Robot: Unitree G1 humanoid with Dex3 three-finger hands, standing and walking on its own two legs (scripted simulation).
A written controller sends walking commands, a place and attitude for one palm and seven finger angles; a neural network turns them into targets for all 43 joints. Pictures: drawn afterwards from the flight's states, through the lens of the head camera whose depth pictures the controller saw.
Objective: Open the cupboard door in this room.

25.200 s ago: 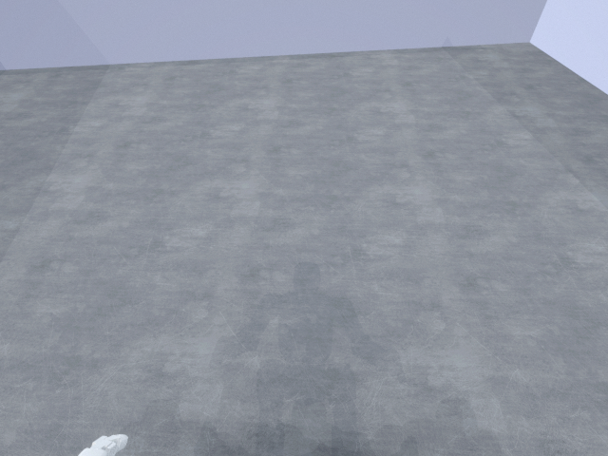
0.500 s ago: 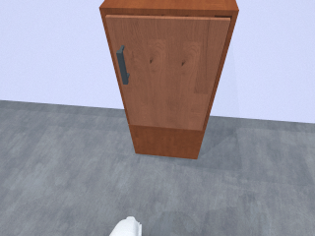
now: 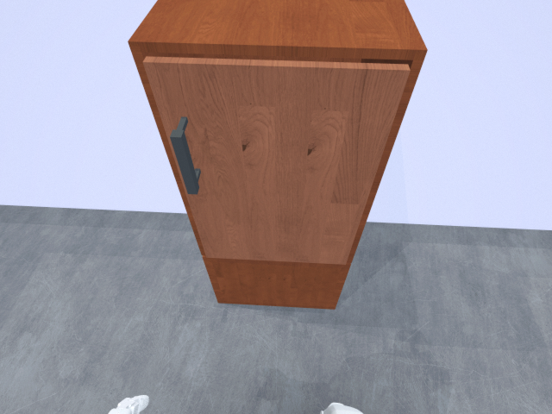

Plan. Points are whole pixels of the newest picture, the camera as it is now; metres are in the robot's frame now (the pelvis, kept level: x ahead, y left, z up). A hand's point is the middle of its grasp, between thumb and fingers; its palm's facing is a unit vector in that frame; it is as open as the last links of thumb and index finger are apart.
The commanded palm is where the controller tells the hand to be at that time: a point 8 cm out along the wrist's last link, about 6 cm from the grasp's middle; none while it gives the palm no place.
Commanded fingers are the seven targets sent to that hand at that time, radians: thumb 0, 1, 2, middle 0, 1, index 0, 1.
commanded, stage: come to a stop and stand still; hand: left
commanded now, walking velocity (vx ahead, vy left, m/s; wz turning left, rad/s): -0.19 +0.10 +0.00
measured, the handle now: (188, 157) +0.53 +0.20 +0.04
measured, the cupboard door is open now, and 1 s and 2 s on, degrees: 0 0 0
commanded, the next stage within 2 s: look again from close up in 1.56 s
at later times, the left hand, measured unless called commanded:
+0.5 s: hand out of the picture -0.01 +0.18 -0.15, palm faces +0.08 -0.96 -0.27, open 7.4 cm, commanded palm none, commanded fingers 0.00 0.90 0.90 -0.20 -0.30 -0.20 -0.30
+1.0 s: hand out of the picture +0.00 +0.18 -0.17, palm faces -0.04 -0.99 -0.17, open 7.3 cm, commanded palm none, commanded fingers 0.00 0.90 0.90 -0.20 -0.30 -0.20 -0.30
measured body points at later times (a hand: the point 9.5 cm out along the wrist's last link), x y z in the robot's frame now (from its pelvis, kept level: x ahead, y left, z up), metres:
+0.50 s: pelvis -0.04 -0.02 +0.01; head +0.00 -0.04 +0.46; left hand -0.01 +0.23 -0.13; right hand +0.03 -0.27 -0.16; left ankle -0.10 +0.15 -0.69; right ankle +0.05 -0.11 -0.73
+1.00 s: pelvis -0.04 +0.01 +0.01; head +0.00 +0.02 +0.46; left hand +0.00 +0.24 -0.16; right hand -0.13 -0.19 -0.14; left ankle -0.11 +0.12 -0.73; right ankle -0.06 -0.12 -0.70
